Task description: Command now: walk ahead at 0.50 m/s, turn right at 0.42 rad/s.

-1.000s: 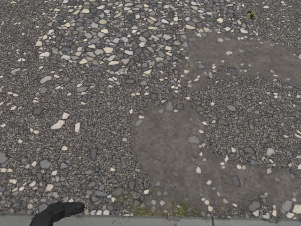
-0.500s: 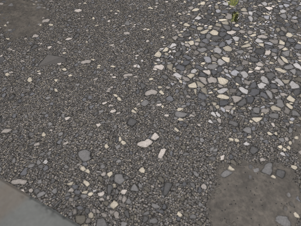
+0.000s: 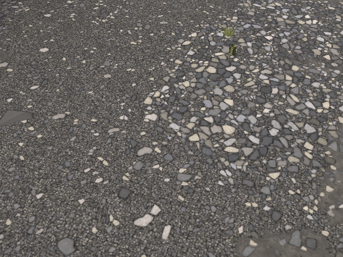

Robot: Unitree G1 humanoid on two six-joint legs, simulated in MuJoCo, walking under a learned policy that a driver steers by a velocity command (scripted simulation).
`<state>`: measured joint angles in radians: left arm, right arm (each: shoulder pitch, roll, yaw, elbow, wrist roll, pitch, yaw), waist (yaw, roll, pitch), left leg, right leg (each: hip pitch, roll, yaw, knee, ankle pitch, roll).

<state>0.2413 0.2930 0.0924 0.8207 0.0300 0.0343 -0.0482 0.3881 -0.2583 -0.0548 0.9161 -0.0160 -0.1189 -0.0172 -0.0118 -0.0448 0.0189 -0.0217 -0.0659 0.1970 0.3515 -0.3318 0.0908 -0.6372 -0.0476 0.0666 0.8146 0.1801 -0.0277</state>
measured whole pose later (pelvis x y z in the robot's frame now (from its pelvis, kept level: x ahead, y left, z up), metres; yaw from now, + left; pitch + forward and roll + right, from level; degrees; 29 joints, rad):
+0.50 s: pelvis +0.28 -0.05 -0.17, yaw -17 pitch +1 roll -2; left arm 0.19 0.23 0.05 0.90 0.02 -0.01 0.00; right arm 0.22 -0.20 -0.01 0.83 -0.03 -0.02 -0.03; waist -0.02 0.00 0.16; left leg -0.68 0.10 -0.04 1.38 -0.41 -0.03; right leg -0.34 0.14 -0.05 0.49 -0.16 -0.13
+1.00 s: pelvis +0.42 -0.04 -0.15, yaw -36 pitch +1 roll +0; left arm 0.21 0.30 0.08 0.80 0.04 0.05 -0.08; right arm 0.30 -0.25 -0.07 0.82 -0.02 -0.05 0.00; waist -0.02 -0.03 -0.01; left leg -0.19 0.05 0.14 0.34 -0.18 0.02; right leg -0.58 -0.02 0.02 1.01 -0.22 0.00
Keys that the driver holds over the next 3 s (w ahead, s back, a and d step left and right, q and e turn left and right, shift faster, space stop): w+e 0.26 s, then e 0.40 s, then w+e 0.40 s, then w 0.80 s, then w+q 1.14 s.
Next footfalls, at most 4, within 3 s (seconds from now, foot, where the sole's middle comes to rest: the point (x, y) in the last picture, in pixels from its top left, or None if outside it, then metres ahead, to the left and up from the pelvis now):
0.32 right None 0.36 -0.12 -0.94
0.70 left None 0.52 0.03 -0.93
1.20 right None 0.43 -0.23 -0.93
1.70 left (246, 212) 0.79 -0.36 -0.93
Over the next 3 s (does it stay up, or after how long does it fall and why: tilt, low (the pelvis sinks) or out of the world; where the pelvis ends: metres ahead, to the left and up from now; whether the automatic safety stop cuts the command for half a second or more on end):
stays up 1.15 -0.66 -0.15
